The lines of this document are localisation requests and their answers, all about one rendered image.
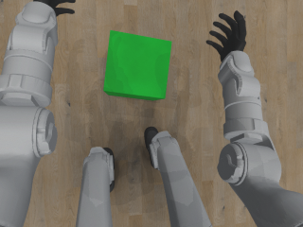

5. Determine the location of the left robot hand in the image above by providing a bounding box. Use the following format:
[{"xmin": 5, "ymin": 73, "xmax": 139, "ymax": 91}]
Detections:
[{"xmin": 33, "ymin": 0, "xmax": 76, "ymax": 17}]

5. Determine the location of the carton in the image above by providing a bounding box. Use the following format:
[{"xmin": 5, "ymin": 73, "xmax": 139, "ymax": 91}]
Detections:
[{"xmin": 103, "ymin": 30, "xmax": 172, "ymax": 101}]

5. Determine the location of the robot left upper arm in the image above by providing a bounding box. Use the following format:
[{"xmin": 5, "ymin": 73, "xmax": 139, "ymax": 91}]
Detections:
[{"xmin": 0, "ymin": 105, "xmax": 58, "ymax": 227}]

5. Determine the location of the right robot forearm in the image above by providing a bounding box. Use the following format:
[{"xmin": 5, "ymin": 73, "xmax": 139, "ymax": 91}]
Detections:
[{"xmin": 218, "ymin": 50, "xmax": 282, "ymax": 178}]

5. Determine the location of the left robot forearm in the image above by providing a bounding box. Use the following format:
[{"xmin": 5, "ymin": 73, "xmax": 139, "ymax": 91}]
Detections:
[{"xmin": 0, "ymin": 1, "xmax": 59, "ymax": 108}]

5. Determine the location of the right robot thigh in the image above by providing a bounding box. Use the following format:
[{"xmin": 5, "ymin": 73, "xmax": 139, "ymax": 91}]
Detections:
[{"xmin": 149, "ymin": 136, "xmax": 213, "ymax": 227}]

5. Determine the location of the robot left shin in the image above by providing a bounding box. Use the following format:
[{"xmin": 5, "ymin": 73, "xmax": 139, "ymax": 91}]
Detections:
[{"xmin": 82, "ymin": 147, "xmax": 112, "ymax": 184}]

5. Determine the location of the robot right upper arm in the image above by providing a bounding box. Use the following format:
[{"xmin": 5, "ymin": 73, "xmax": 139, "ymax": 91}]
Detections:
[{"xmin": 217, "ymin": 142, "xmax": 303, "ymax": 227}]

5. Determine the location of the right robot hand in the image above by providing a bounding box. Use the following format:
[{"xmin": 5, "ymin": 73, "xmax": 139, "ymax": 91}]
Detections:
[{"xmin": 206, "ymin": 10, "xmax": 247, "ymax": 61}]

